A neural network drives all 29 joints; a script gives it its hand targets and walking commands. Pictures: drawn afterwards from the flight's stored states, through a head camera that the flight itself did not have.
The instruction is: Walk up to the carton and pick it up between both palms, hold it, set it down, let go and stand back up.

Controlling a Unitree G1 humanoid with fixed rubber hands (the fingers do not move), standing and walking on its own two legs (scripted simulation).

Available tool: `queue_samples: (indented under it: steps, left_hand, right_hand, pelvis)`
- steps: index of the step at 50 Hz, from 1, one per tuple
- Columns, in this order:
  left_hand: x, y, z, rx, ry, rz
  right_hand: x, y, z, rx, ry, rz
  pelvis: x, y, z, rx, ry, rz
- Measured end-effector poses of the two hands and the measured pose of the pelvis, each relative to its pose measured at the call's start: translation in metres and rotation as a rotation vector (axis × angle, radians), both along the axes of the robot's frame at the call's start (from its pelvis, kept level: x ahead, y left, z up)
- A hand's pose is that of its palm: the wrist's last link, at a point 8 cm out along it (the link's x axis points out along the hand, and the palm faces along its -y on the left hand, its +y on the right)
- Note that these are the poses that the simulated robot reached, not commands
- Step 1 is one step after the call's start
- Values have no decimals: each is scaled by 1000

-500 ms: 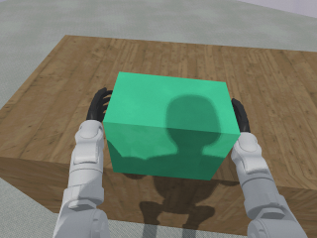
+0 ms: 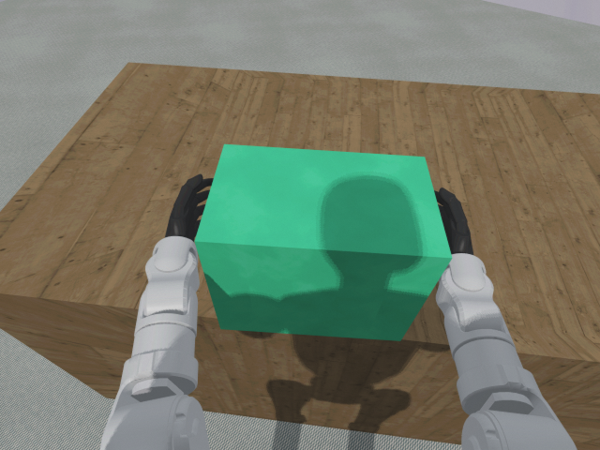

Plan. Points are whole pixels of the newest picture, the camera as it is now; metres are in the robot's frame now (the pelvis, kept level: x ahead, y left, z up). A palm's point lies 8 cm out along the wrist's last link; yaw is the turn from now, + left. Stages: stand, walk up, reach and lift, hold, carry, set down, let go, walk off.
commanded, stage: set down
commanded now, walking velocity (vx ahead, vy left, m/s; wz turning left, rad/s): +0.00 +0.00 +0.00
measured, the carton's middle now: (317, 247) +0.38 +0.00 +0.04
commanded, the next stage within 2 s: none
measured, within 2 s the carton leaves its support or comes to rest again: neither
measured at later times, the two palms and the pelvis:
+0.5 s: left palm (183, 238) +0.38 +0.19 +0.08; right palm (451, 247) +0.36 -0.18 +0.07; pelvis -0.01 +0.00 +0.00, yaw +0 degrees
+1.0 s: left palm (184, 238) +0.38 +0.19 +0.07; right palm (449, 248) +0.36 -0.18 +0.07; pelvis -0.01 +0.00 +0.00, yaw +0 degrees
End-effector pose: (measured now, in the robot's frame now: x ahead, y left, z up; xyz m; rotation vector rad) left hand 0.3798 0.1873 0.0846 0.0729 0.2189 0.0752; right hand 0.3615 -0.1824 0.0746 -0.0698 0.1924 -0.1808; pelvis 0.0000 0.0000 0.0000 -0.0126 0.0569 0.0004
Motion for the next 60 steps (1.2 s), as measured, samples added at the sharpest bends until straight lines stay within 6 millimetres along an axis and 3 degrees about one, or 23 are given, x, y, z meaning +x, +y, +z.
queue_samples:
  steps: [28,60]
  left_hand:
    - [-2,3,-10,-17,-16,10]
    - [2,3,-18,5,-24,0]
  right_hand:
    - [1,3,-4,16,-31,1]
    - [5,1,-7,-4,-21,26]
  pelvis:
    - [-7,1,0,1,32,5]
    - [-1,0,0,7,33,-30]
